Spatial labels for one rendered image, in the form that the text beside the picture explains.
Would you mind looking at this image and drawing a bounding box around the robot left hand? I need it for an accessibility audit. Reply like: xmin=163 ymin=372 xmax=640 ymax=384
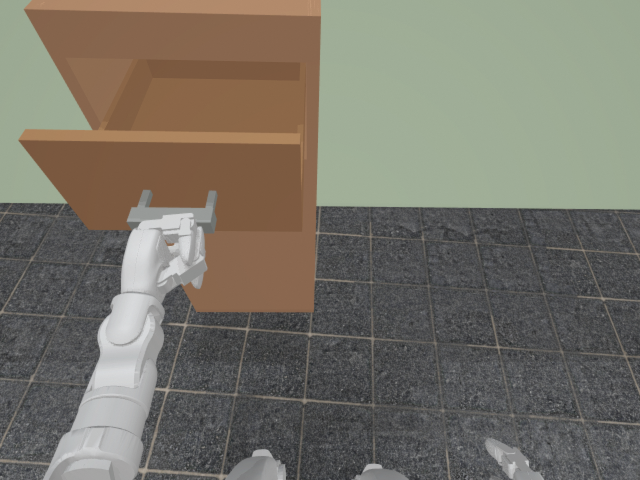
xmin=121 ymin=213 xmax=207 ymax=304

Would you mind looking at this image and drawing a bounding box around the handle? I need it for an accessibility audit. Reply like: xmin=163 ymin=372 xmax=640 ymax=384
xmin=127 ymin=190 xmax=218 ymax=234

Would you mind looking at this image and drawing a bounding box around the left robot forearm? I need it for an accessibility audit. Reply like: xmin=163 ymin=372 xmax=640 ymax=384
xmin=43 ymin=292 xmax=165 ymax=480

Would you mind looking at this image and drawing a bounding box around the cabinet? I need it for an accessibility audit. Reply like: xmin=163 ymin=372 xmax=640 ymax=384
xmin=24 ymin=0 xmax=321 ymax=312

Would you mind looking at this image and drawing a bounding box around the left robot shin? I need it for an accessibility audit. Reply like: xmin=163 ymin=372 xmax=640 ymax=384
xmin=252 ymin=449 xmax=273 ymax=458

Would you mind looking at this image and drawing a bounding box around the drawer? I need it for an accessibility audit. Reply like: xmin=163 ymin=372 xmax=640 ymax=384
xmin=18 ymin=59 xmax=306 ymax=232

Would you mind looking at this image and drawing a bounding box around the right robot shin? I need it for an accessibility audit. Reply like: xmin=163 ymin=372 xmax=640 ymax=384
xmin=362 ymin=464 xmax=383 ymax=473

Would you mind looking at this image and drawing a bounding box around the robot right hand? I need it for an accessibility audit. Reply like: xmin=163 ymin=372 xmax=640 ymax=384
xmin=485 ymin=438 xmax=544 ymax=480

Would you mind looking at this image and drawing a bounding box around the robot shin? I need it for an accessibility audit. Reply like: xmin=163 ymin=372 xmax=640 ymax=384
xmin=252 ymin=449 xmax=273 ymax=458
xmin=362 ymin=464 xmax=383 ymax=473

